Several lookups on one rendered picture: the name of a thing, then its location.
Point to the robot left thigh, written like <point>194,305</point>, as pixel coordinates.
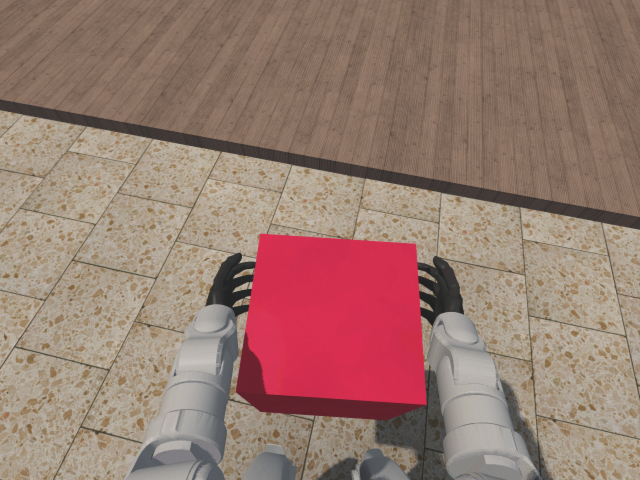
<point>270,466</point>

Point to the left robot forearm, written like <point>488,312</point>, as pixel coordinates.
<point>190,422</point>

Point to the right robot forearm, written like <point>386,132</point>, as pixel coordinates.
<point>479,432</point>

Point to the left robot upper arm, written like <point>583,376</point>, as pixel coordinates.
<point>199,469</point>

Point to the left robot shin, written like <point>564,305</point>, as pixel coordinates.
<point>273,448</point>

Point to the robot left hand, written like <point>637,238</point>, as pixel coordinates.
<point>224,284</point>

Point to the robot right hand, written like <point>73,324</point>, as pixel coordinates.
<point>446,290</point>

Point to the carton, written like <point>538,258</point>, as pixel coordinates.
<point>333,329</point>

